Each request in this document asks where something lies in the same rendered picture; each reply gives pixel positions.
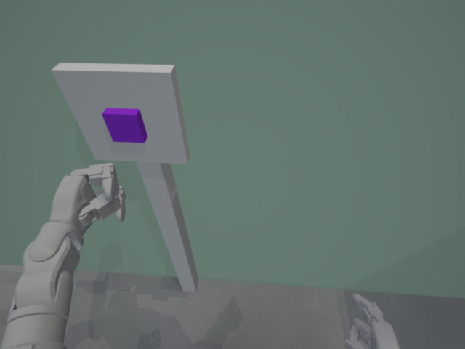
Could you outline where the left robot forearm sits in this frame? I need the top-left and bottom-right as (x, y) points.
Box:
(0, 222), (84, 349)

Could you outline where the left robot hand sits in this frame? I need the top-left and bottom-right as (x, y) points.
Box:
(49, 163), (126, 235)

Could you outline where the button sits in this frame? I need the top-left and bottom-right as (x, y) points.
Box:
(102, 108), (147, 143)

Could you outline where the panel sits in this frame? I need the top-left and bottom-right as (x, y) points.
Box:
(51, 63), (198, 292)

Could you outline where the right robot hand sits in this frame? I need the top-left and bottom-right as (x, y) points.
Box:
(345, 293), (401, 349)

